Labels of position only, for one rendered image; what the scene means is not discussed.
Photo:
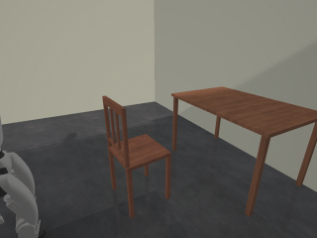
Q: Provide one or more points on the table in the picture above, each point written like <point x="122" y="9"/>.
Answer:
<point x="264" y="116"/>

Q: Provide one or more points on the chair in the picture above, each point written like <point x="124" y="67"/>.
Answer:
<point x="132" y="153"/>

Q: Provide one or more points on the humanoid robot torso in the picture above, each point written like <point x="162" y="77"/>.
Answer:
<point x="5" y="160"/>

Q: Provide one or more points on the robot right thigh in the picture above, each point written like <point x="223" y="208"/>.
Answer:
<point x="19" y="199"/>

